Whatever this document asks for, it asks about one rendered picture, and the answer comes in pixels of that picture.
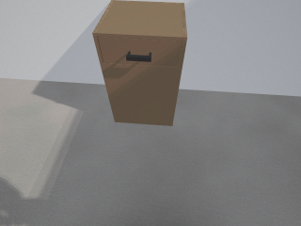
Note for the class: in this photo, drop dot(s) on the handle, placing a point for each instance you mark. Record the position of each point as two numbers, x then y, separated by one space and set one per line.
141 58

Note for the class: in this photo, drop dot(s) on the drawer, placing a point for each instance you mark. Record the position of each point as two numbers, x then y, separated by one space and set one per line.
163 52

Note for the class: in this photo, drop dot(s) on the cabinet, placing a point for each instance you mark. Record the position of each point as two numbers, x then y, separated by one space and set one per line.
142 94

